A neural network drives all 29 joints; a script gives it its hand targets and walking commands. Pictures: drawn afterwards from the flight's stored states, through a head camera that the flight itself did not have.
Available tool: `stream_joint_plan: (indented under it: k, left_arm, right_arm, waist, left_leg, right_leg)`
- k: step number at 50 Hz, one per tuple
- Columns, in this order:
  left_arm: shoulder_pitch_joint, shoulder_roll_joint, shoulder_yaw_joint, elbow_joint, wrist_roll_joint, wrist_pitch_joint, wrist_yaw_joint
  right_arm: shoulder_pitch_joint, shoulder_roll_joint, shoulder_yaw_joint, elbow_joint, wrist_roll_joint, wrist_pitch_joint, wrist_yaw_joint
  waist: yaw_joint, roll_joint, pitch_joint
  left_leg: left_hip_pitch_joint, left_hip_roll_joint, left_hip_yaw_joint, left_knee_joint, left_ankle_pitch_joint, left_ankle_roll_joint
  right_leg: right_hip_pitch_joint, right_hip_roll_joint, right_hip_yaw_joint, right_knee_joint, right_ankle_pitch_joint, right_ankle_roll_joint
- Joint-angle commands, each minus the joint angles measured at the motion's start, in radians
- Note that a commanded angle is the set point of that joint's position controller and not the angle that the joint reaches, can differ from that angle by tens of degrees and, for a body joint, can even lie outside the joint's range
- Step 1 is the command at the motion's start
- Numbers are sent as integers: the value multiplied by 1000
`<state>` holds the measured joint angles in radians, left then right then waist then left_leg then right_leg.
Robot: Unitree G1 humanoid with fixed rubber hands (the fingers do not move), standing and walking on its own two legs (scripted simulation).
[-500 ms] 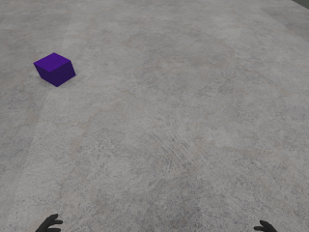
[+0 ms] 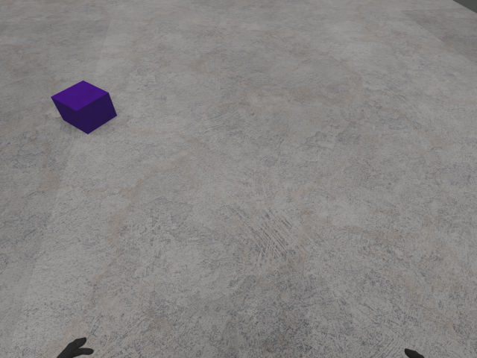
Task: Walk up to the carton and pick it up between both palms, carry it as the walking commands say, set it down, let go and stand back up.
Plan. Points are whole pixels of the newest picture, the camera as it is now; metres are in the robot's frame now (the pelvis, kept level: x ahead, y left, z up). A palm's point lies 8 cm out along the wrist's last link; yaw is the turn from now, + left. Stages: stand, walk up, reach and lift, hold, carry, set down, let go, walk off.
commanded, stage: stand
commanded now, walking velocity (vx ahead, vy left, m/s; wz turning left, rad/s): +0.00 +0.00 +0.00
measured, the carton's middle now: (85, 106) +1.67 +1.08 -0.69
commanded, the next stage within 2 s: walk up in 0.24 s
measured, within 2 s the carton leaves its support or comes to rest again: neither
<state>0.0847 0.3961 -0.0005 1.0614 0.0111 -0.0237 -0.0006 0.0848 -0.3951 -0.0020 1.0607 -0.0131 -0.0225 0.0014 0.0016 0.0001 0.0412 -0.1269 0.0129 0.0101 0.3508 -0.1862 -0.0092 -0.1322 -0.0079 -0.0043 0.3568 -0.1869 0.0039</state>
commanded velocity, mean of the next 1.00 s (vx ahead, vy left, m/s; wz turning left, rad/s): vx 0.00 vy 0.00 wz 0.00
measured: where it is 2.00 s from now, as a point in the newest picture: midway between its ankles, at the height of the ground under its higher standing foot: (165, 261)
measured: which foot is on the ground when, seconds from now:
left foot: down 0.00-0.46, up 0.48-0.72, down 0.74-1.00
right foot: down 0.00-0.74, up 0.76-1.00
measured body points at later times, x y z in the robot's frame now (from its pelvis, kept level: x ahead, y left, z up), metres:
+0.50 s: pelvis +0.01 +0.00 +0.00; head +0.01 +0.00 +0.45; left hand +0.11 +0.34 -0.10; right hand +0.13 -0.32 -0.11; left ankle +0.00 +0.13 -0.73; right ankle +0.00 -0.12 -0.75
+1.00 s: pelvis +0.17 +0.12 -0.01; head +0.17 +0.12 +0.44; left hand +0.20 +0.48 -0.09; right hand +0.32 -0.20 -0.09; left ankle +0.12 +0.23 -0.75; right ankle +0.29 +0.03 -0.72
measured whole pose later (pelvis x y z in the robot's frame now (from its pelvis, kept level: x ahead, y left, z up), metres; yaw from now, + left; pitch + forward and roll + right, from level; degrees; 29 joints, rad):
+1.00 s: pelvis +0.17 +0.12 -0.01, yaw +18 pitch -1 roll +1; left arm 0.20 0.48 0.08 0.84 0.02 -0.09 -0.08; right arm 0.35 -0.48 -0.08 0.77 -0.02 -0.06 0.10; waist -0.07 -0.02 -0.01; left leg -0.20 0.00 0.02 0.50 -0.30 0.04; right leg -0.48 -0.08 -0.07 0.73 -0.31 -0.01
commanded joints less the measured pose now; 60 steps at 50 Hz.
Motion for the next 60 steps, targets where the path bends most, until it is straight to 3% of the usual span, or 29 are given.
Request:
stream_joint_plan:
  k: [1,21,22,23,24,25,26,27,30,32,35,36,37,38,39,40,41,43,44,46,49,51,53,54,55,56,57,58,60]
  left_arm:
    - [-39,174,30,-41,0,-9,5]
    - [-37,175,32,-39,-1,-5,6]
    - [55,328,123,-87,6,-35,-11]
    - [195,352,151,-76,11,-50,-12]
    - [208,390,173,-93,12,-63,-3]
    - [134,364,169,-156,15,-78,0]
    - [63,336,165,-202,12,-84,-1]
    - [24,336,169,-223,23,-89,-3]
    - [-2,361,175,-250,37,-95,-14]
    - [0,374,169,-252,39,-92,-24]
    - [-32,382,164,-264,42,-81,-35]
    - [-30,368,156,-266,42,-74,-37]
    - [16,321,138,-264,41,-66,-41]
    - [-2,239,113,-311,18,-67,-49]
    - [-35,255,108,-354,5,-73,-50]
    - [-13,321,120,-323,-12,-72,-48]
    - [20,328,118,-291,-21,-77,-52]
    - [89,330,123,-266,-14,-75,-56]
    - [116,326,129,-254,-6,-70,-63]
    - [97,300,136,-270,7,-68,-73]
    - [76,263,135,-289,5,-81,-81]
    - [112,255,140,-288,-2,-88,-84]
    - [241,264,152,-256,1,-96,-75]
    - [364,301,169,-233,10,-105,-59]
    - [472,401,192,-246,25,-118,-41]
    - [391,452,190,-286,16,-123,-33]
    - [291,416,178,-319,4,-123,-33]
    - [227,367,168,-334,4,-123,-36]
    - [200,333,164,-334,7,-127,-39]
  right_arm:
    - [-38,-173,-30,-41,1,-9,-5]
    - [-38,-176,-32,-36,1,-5,-6]
    - [-7,-304,-100,-146,-16,3,53]
    - [-149,-271,-93,-218,-21,11,85]
    - [-241,-203,-89,-285,-33,12,99]
    - [-232,-219,-95,-294,-40,11,108]
    - [-151,-247,-111,-280,-29,12,125]
    - [-73,-264,-130,-273,-28,18,139]
    - [-51,-259,-144,-284,-9,29,181]
    - [-71,-236,-142,-295,-6,27,192]
    - [57,-253,-160,-266,3,16,179]
    - [127,-269,-170,-246,2,10,167]
    - [259,-312,-190,-206,-4,0,147]
    - [392,-432,-220,-197,-20,-8,114]
    - [315,-500,-211,-243,5,-21,101]
    - [233,-458,-191,-277,17,-29,96]
    - [183,-418,-177,-299,14,-38,90]
    - [131,-363,-151,-334,9,-47,79]
    - [126,-347,-142,-346,2,-48,84]
    - [156,-349,-144,-359,-6,-50,95]
    - [151,-347,-149,-382,-6,-60,96]
    - [117,-338,-145,-398,-4,-63,94]
    - [100,-295,-127,-406,-5,-58,93]
    - [119,-252,-109,-412,-10,-59,89]
    - [103,-178,-84,-448,-7,-72,84]
    - [143,-239,-97,-421,6,-65,64]
    - [164,-301,-114,-387,8,-62,61]
    - [190,-306,-113,-359,6,-65,68]
    - [179,-292,-114,-331,5,-63,87]
  waist:
    - [0,0,-55]
    - [0,0,-59]
    - [51,14,-137]
    - [128,-43,-74]
    - [152,-220,-11]
    - [107,-100,20]
    - [47,-41,-3]
    - [2,-51,-23]
    - [-9,-152,28]
    - [-9,-133,65]
    - [-60,-110,24]
    - [-92,-37,0]
    - [-143,129,-81]
    - [-217,427,-96]
    - [-156,347,-102]
    - [-89,117,-61]
    - [-56,77,-27]
    - [-15,148,-17]
    - [-12,173,-22]
    - [-23,172,-4]
    - [-21,159,6]
    - [10,145,-3]
    - [82,50,-25]
    - [139,-93,-66]
    - [194,-329,-100]
    - [133,-194,-57]
    - [72,-75,-46]
    - [35,-56,-23]
    - [22,-108,15]
  left_leg:
    - [6,114,-93,-59,91,35]
    - [23,117,-90,-64,126,33]
    - [-223,86,-148,86,-336,96]
    - [-539,51,-76,204,-366,61]
    - [-744,54,-36,480,-257,43]
    - [-752,140,-155,568,-191,31]
    - [-667,164,-166,579,-140,2]
    - [-575,183,-153,576,-127,-20]
    - [-423,167,-30,487,-137,-38]
    - [-332,146,42,382,-91,-21]
    - [-134,78,147,331,-65,8]
    - [-48,36,168,272,-98,24]
    - [114,-26,156,211,-204,59]
    - [262,179,-308,-39,-575,177]
    - [175,354,-773,-263,-753,271]
    - [127,387,-718,-210,-720,298]
    - [59,340,-601,-166,-603,276]
    - [-104,232,-347,-140,-444,212]
    - [-147,206,-300,-140,-412,219]
    - [-157,228,-321,-149,-438,257]
    - [-186,223,-301,-143,-406,250]
    - [-259,195,-250,-99,-385,226]
    - [-397,131,-177,86,-411,179]
    - [-523,64,-114,337,-380,143]
    - [-700,-80,-30,734,-347,82]
    - [-775,-62,-184,868,-299,73]
    - [-730,20,-207,878,-203,59]
    - [-673,59,-181,824,-151,41]
    - [-591,92,-142,700,-122,3]
  right_leg:
    - [0,-117,96,-62,93,-32]
    - [16,-120,93,-66,129,-30]
    - [191,-128,42,41,-306,-74]
    - [321,-234,183,-60,-547,-145]
    - [322,-455,402,-220,-646,-243]
    - [230,-520,389,-235,-548,-260]
    - [182,-480,284,-232,-449,-232]
    - [135,-448,196,-227,-407,-208]
    - [-36,-362,-14,-258,-446,-185]
    - [-113,-327,-113,-228,-400,-173]
    - [-188,-303,-169,-86,-438,-167]
    - [-207,-269,-203,67,-376,-158]
    - [-252,-204,-245,402,-245,-139]
    - [-547,-85,-267,840,-324,-77]
    - [-680,-48,-38,941,-363,-40]
    - [-677,-125,37,923,-255,-31]
    - [-642,-151,37,869,-191,-24]
    - [-461,-140,21,621,-228,-23]
    - [-399,-111,-16,550,-239,-17]
    - [-386,-91,-39,447,-233,-10]
    - [-317,-90,-45,336,-60,-13]
    - [-188,-71,-64,290,-8,-23]
    - [45,-25,-97,218,-27,-34]
    - [223,-50,-36,151,-169,-52]
    - [294,-352,444,-93,-574,-119]
    - [178,-488,733,-246,-792,-188]
    - [115,-473,627,-209,-721,-231]
    - [54,-416,492,-188,-595,-235]
    - [-40,-327,271,-203,-402,-207]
